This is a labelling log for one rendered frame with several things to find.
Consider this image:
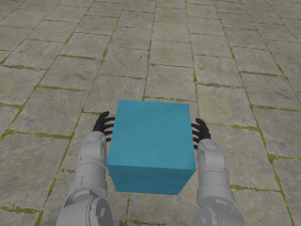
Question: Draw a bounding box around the left robot upper arm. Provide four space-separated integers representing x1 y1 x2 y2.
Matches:
56 196 115 226

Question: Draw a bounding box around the robot left forearm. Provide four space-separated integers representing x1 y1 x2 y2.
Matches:
55 131 107 226

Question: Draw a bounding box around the robot right hand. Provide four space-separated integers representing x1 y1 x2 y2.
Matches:
191 118 211 150

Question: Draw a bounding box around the robot right forearm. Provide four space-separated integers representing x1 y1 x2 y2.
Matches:
196 138 245 223

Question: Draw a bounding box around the robot left hand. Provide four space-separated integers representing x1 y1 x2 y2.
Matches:
92 111 115 142

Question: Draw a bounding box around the right robot upper arm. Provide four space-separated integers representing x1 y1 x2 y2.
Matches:
192 204 246 226

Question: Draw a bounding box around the carton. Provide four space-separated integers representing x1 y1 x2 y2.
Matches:
106 99 197 195

